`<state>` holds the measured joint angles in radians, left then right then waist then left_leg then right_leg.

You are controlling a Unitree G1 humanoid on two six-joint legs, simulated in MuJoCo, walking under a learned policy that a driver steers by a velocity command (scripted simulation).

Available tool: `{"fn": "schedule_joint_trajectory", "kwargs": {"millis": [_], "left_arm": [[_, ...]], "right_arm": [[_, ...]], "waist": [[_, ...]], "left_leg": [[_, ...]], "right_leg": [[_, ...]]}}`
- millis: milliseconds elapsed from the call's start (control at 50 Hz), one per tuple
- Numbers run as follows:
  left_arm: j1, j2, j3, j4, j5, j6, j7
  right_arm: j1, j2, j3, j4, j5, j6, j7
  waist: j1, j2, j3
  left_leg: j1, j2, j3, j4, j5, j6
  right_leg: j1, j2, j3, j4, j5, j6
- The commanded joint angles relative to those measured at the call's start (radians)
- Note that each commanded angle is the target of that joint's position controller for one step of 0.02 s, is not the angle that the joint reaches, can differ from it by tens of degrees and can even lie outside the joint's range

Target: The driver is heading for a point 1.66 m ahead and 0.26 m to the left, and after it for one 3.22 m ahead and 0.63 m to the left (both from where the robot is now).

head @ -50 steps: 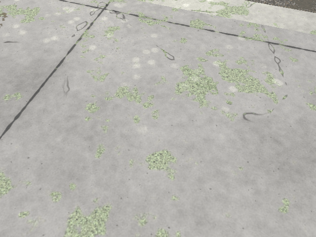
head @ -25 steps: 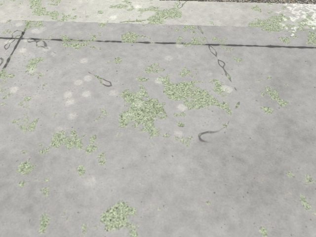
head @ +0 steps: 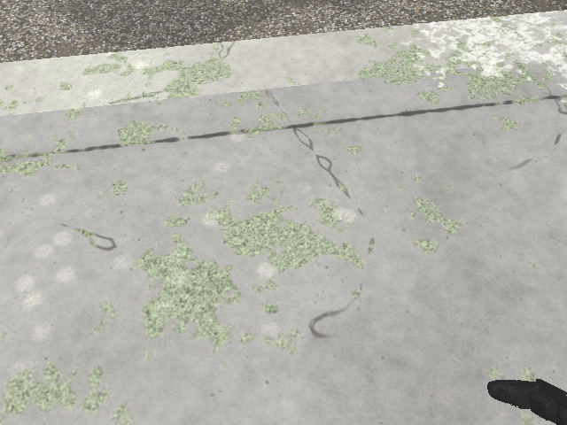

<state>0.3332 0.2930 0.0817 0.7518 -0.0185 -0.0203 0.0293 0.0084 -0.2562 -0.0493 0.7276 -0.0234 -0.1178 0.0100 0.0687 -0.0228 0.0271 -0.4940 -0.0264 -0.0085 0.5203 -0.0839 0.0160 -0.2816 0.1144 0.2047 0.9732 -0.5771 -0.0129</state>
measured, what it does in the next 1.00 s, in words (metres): steps on the spot: right foot, then left foot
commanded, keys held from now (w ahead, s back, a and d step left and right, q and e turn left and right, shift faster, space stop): e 0.40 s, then q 0.60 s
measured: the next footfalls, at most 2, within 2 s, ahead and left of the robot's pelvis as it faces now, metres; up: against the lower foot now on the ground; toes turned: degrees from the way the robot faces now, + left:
right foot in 0.40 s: +0.09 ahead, -0.14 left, +0.00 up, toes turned -17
left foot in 0.88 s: +0.09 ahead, +0.08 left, +0.00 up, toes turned -4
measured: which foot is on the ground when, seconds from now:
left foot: down 0.00-0.40, up 0.42-0.86, down 0.88-1.00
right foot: up 0.00-0.38, down 0.40-0.90, up 0.92-1.00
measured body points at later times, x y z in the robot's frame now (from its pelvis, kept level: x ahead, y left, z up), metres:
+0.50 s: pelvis +0.06 -0.03 +0.01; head +0.08 -0.08 +0.46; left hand +0.29 +0.19 -0.06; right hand +0.11 -0.35 -0.11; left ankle +0.10 +0.11 -0.66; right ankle +0.05 -0.13 -0.72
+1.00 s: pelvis +0.06 +0.00 +0.01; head +0.10 +0.02 +0.46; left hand +0.25 +0.27 -0.10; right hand +0.15 -0.30 -0.08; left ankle +0.05 +0.08 -0.72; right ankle +0.03 -0.13 -0.66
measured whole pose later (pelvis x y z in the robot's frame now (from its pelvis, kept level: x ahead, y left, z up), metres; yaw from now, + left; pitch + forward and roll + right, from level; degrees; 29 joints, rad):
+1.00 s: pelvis +0.06 +0.00 +0.01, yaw -4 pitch +2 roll -1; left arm 0.09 0.31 0.10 0.74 0.01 0.03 0.05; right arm 0.20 -0.30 -0.07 0.78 0.00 0.01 0.00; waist -0.02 -0.04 0.05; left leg -0.26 -0.02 0.01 0.54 -0.31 0.06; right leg -0.48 0.00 -0.01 1.04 -0.52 0.04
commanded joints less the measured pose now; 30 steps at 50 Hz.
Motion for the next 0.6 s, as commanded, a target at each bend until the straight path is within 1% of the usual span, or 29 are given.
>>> {"fn": "schedule_joint_trajectory", "kwargs": {"millis": [20, 40, 60, 80, 100, 120, 160, 200, 260, 320, 340, 360, 380, 400, 420, 440, 460, 480, 500, 520, 540, 560, 580, 600], "left_arm": [[0.047, 0.168, 0.031, -0.091, -0.010, 0.011, 0.004], [0.004, 0.162, 0.036, -0.099, -0.005, 0.029, 0.008], [-0.002, 0.144, 0.038, -0.108, -0.005, 0.045, 0.010], [0.012, 0.107, 0.030, -0.111, -0.007, 0.057, 0.010], [0.016, 0.078, 0.024, -0.118, -0.009, 0.062, 0.011], [0.006, 0.063, 0.020, -0.129, -0.007, 0.063, 0.012], [-0.027, 0.061, 0.017, -0.150, 0.002, 0.062, 0.009], [-0.057, 0.066, 0.016, -0.164, 0.004, 0.063, 0.000], [-0.100, 0.077, 0.018, -0.182, 0.003, 0.072, -0.016], [-0.137, 0.090, 0.025, -0.207, 0.005, 0.079, -0.033], [-0.132, 0.089, 0.028, -0.209, 0.006, 0.079, -0.038], [-0.109, 0.086, 0.031, -0.201, 0.008, 0.078, -0.042], [-0.081, 0.103, 0.041, -0.188, 0.012, 0.076, -0.038], [-0.039, 0.168, 0.063, -0.184, 0.014, 0.072, -0.025], [-0.046, 0.266, 0.073, -0.216, 0.022, 0.069, -0.007], [-0.029, 0.244, 0.062, -0.223, 0.050, 0.047, -0.015], [-0.056, 0.195, 0.044, -0.212, 0.057, 0.027, -0.022], [-0.117, 0.150, 0.030, -0.203, 0.045, 0.015, -0.023], [-0.163, 0.098, 0.010, -0.198, 0.037, 0.009, -0.022], [-0.197, 0.063, -0.007, -0.186, 0.036, 0.005, -0.019], [-0.206, 0.039, -0.018, -0.174, 0.045, 0.000, -0.016], [-0.215, 0.031, -0.022, -0.163, 0.053, -0.004, -0.014], [-0.229, 0.034, -0.022, -0.155, 0.057, -0.007, -0.011], [-0.231, 0.047, -0.018, -0.147, 0.058, -0.007, -0.007]], "right_arm": [[0.170, -0.114, -0.034, -0.051, 0.009, 0.037, -0.016], [0.124, -0.098, -0.024, -0.053, 0.006, 0.050, -0.019], [0.090, -0.099, -0.023, -0.048, 0.002, 0.058, -0.021], [0.076, -0.116, -0.028, -0.041, -0.004, 0.061, -0.021], [0.067, -0.126, -0.033, -0.037, -0.008, 0.061, -0.021], [0.065, -0.138, -0.038, -0.033, -0.007, 0.060, -0.022], [0.068, -0.159, -0.048, -0.025, 0.001, 0.062, -0.028], [0.054, -0.171, -0.052, -0.026, 0.009, 0.075, -0.034], [0.041, -0.190, -0.057, -0.022, 0.018, 0.093, -0.033], [0.064, -0.212, -0.065, -0.006, 0.033, 0.102, -0.026], [0.064, -0.217, -0.067, -0.001, 0.040, 0.106, -0.025], [0.059, -0.217, -0.067, 0.005, 0.049, 0.110, -0.026], [0.088, -0.194, -0.062, 0.019, 0.052, 0.114, -0.025], [0.134, -0.148, -0.051, 0.035, 0.037, 0.118, -0.019], [0.141, -0.090, -0.025, -0.005, -0.015, 0.117, -0.008], [0.071, -0.136, -0.041, -0.019, 0.001, 0.112, -0.017], [0.050, -0.161, -0.049, -0.014, 0.030, 0.117, -0.021], [0.081, -0.152, -0.050, 0.009, 0.039, 0.122, -0.024], [0.106, -0.144, -0.049, 0.041, 0.029, 0.128, -0.029], [0.141, -0.134, -0.047, 0.063, 0.022, 0.135, -0.028], [0.169, -0.125, -0.046, 0.081, 0.025, 0.138, -0.025], [0.178, -0.118, -0.043, 0.088, 0.032, 0.140, -0.023], [0.165, -0.110, -0.037, 0.086, 0.036, 0.140, -0.022], [0.137, -0.106, -0.031, 0.076, 0.035, 0.141, -0.022]], "waist": [[-0.105, 0.142, -0.277], [-0.090, 0.103, -0.197], [-0.062, 0.116, -0.144], [-0.046, 0.145, -0.109], [-0.042, 0.167, -0.098], [-0.043, 0.173, -0.103], [-0.051, 0.156, -0.142], [-0.056, 0.147, -0.167], [-0.066, 0.163, -0.141], [-0.078, 0.171, -0.117], [-0.069, 0.167, -0.115], [-0.051, 0.160, -0.116], [-0.046, 0.134, -0.119], [-0.048, -0.010, -0.117], [-0.090, -0.317, -0.110], [-0.014, -0.230, -0.172], [-0.023, -0.147, -0.154], [-0.058, -0.115, -0.142], [-0.074, -0.091, -0.150], [-0.098, -0.101, -0.151], [-0.110, -0.108, -0.155], [-0.113, -0.110, -0.145], [-0.107, -0.109, -0.128], [-0.092, -0.108, -0.113]], "left_leg": [[0.624, 0.420, -0.412, -0.101, 0.336, 0.230], [0.492, 0.365, -0.314, -0.128, 0.319, 0.213], [0.379, 0.327, -0.249, -0.159, 0.275, 0.201], [0.281, 0.290, -0.178, -0.203, 0.247, 0.193], [0.248, 0.276, -0.134, -0.231, 0.251, 0.202], [0.251, 0.285, -0.109, -0.243, 0.287, 0.216], [0.291, 0.325, -0.085, -0.249, 0.337, 0.239], [0.301, 0.340, -0.047, -0.259, 0.282, 0.238], [0.273, 0.337, 0.012, -0.272, 0.129, 0.215], [0.312, 0.361, 0.023, -0.241, 0.065, 0.187], [0.324, 0.362, 0.032, -0.212, 0.052, 0.168], [0.319, 0.351, 0.054, -0.168, 0.029, 0.138], [0.286, 0.320, 0.084, -0.097, -0.015, 0.092], [0.174, 0.243, 0.160, 0.082, -0.132, 0.011], [-0.131, 0.094, 0.216, 0.410, -0.564, -0.087], [-0.180, 0.063, 0.049, 0.589, -0.596, -0.088], [-0.176, 0.088, 0.010, 0.644, -0.521, -0.074], [-0.166, 0.102, -0.008, 0.622, -0.442, -0.063], [-0.131, 0.118, -0.017, 0.598, -0.380, -0.068], [-0.057, 0.115, -0.014, 0.590, -0.315, -0.079], [0.008, 0.109, -0.014, 0.571, -0.274, -0.088], [0.040, 0.107, -0.018, 0.514, -0.250, -0.094], [0.067, 0.109, -0.022, 0.431, -0.237, -0.096], [0.088, 0.106, -0.020, 0.360, -0.237, -0.096]], "right_leg": [[-0.442, -0.095, -0.060, 0.408, -0.002, 0.071], [-0.419, -0.126, -0.082, 0.377, 0.041, 0.083], [-0.377, -0.155, -0.095, 0.326, 0.068, 0.082], [-0.311, -0.160, -0.128, 0.276, 0.096, 0.079], [-0.285, -0.157, -0.152, 0.226, 0.115, 0.080], [-0.279, -0.162, -0.163, 0.179, 0.131, 0.081], [-0.269, -0.182, -0.164, 0.094, 0.188, 0.078], [-0.228, -0.194, -0.173, 0.010, 0.256, 0.070], [-0.155, -0.187, -0.209, -0.110, 0.299, 0.049], [-0.117, -0.175, -0.237, -0.231, 0.277, 0.017], [-0.088, -0.166, -0.250, -0.302, 0.292, 0.002], [-0.032, -0.146, -0.272, -0.400, 0.346, -0.018], [0.048, -0.122, -0.268, -0.477, 0.401, -0.045], [0.169, -0.201, -0.125, -0.579, 0.610, -0.096], [0.307, -0.456, 0.224, -0.587, 0.943, -0.234], [0.222, -0.525, 0.263, -0.617, 0.905, -0.346], [0.196, -0.465, 0.158, -0.622, 0.859, -0.309], [0.178, -0.407, 0.074, -0.618, 0.798, -0.247], [0.164, -0.373, 0.015, -0.614, 0.773, -0.203], [0.117, -0.348, -0.045, -0.617, 0.813, -0.191], [0.084, -0.333, -0.085, -0.626, 0.823, -0.188], [0.076, -0.323, -0.115, -0.634, 0.803, -0.185], [0.073, -0.316, -0.134, -0.637, 0.767, -0.179], [0.076, -0.321, -0.137, -0.640, 0.734, -0.181]]}}
Velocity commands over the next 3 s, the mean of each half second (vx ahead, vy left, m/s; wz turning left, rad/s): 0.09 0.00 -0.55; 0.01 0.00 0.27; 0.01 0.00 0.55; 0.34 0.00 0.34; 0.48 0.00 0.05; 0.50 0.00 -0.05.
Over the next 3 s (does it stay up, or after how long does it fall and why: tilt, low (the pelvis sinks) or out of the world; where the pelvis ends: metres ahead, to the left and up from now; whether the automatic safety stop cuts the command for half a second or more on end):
stays up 0.67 0.33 0.02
